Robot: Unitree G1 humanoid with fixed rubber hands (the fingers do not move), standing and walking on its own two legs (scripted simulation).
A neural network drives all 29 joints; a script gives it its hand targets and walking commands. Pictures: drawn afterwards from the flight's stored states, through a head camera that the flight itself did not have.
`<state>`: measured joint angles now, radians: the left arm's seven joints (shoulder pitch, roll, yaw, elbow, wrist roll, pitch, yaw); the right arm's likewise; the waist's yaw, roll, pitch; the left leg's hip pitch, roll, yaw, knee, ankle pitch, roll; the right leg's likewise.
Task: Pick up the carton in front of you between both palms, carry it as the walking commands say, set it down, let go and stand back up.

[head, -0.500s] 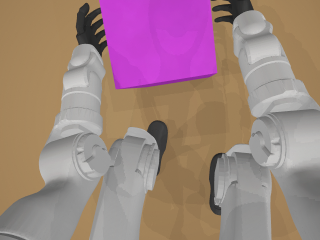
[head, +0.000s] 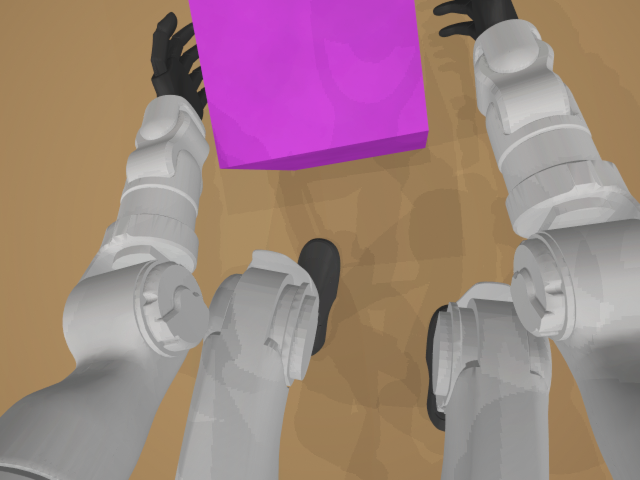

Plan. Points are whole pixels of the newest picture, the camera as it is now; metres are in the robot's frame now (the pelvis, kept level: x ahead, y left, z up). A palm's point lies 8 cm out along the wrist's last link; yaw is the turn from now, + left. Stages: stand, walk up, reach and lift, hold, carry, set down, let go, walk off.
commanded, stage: set down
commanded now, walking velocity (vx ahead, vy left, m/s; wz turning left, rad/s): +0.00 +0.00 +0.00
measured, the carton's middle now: (329, 74) +0.52 +0.10 -0.25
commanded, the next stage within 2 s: let go in 1.24 s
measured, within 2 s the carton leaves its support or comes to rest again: neither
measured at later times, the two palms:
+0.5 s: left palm (141, 123) +0.44 +0.25 -0.10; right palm out of the picture +0.57 -0.10 -0.09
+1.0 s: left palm out of the picture +0.44 +0.26 +0.06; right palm out of the picture +0.57 -0.11 +0.05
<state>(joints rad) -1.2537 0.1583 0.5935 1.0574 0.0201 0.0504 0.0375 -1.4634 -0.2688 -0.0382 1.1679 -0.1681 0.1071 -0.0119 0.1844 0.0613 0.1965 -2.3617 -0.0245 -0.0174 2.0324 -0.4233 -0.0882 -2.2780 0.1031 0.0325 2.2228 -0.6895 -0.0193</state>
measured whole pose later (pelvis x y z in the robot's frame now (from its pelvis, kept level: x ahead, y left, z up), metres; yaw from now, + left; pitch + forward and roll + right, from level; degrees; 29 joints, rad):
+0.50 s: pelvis -0.01 +0.01 +0.04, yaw -1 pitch +41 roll +2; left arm -1.06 0.09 0.34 0.76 -0.16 0.07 0.20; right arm -1.40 -0.45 0.04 1.06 0.06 0.16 -0.01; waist 0.19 -0.02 0.16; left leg -2.26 -0.05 -0.01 1.92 -0.38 -0.04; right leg -2.15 0.07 0.04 2.09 -0.66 0.01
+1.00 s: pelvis +0.02 +0.01 +0.17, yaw -1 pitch +48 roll +1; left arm -0.81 0.05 0.34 0.53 -0.11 0.17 0.16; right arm -1.19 -0.41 -0.05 0.92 -0.02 0.21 0.06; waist 0.20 -0.03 -0.08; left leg -1.97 -0.03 -0.02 1.48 -0.35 -0.03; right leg -1.88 0.06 0.05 1.61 -0.57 0.01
